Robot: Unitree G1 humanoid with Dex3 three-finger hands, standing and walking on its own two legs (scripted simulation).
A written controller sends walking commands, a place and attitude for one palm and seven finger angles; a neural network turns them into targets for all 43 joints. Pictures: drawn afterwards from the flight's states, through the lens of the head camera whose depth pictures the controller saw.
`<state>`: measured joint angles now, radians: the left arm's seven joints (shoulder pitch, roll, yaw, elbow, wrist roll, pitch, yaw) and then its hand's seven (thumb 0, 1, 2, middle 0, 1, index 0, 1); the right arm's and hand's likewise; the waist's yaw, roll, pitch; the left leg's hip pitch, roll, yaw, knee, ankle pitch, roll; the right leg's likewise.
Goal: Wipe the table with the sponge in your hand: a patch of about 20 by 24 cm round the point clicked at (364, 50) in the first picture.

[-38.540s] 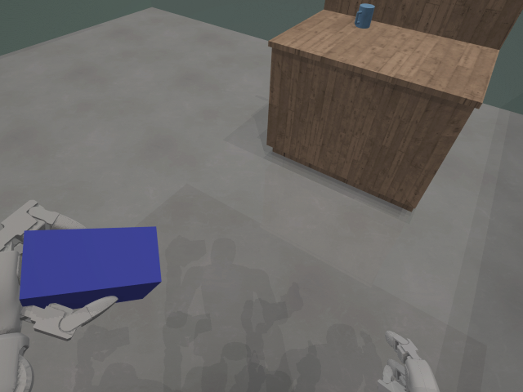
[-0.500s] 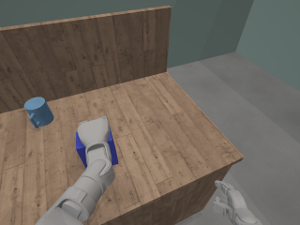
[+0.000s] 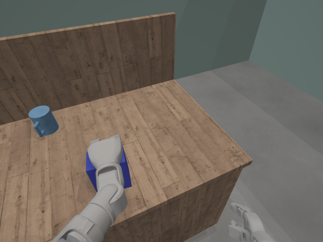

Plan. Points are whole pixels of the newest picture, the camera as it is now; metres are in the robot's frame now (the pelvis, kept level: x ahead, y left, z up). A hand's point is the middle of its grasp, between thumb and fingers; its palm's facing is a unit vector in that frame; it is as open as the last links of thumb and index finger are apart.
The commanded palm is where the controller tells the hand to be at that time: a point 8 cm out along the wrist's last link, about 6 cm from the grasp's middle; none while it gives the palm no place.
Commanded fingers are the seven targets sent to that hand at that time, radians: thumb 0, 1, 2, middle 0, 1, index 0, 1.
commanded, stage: wipe back along the third lane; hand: left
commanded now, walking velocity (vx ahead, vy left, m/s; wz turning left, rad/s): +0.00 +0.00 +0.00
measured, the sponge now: (111, 174) +0.31 +0.20 -0.03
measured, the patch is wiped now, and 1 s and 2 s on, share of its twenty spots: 1.00 1.00 1.00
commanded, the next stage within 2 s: slide back across to the middle lane in 1.24 s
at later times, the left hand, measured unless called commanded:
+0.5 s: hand (115, 168) +0.30 +0.17 +0.02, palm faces -0.01 -0.06 -1.00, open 10.3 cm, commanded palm +0.26 +0.15 +0.05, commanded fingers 0.00 0.10 1.30 -1.20 -1.60 -1.20 -1.60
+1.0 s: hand (115, 168) +0.30 +0.17 +0.02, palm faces -0.01 -0.07 -1.00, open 10.3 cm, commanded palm +0.26 +0.15 +0.05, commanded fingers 0.00 0.10 1.30 -1.20 -1.60 -1.20 -1.60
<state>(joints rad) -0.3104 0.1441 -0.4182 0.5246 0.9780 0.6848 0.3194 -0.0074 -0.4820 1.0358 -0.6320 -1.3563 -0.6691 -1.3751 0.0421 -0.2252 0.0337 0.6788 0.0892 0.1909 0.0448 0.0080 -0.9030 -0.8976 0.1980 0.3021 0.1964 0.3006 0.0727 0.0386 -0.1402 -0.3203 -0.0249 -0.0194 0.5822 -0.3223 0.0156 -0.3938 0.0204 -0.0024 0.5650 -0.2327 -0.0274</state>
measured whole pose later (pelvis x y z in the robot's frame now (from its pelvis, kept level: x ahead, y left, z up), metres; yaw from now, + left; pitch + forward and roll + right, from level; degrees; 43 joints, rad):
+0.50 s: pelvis +0.01 -0.02 +0.00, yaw +0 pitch +3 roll +0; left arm -0.19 0.17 -0.41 0.41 0.97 0.65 0.31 -0.01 -0.48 1.04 -0.63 -1.36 -0.66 -1.38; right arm 0.02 -0.25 0.02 0.67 0.09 0.17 0.04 0.01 -0.90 -0.90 0.20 0.30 0.19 0.30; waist 0.09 0.06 -0.14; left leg -0.28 0.00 -0.03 0.55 -0.32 -0.01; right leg -0.36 0.05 -0.02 0.55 -0.24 -0.06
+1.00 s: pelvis +0.00 -0.01 +0.00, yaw +0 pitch +3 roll +0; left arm -0.22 0.14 -0.43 0.41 1.00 0.69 0.28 -0.02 -0.49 1.04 -0.64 -1.35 -0.68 -1.37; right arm 0.02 -0.23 0.03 0.66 0.09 0.17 0.04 0.01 -0.90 -0.90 0.20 0.30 0.20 0.30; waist 0.10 0.05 -0.14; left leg -0.31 -0.02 -0.03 0.59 -0.34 0.00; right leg -0.40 0.03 -0.01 0.59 -0.26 -0.04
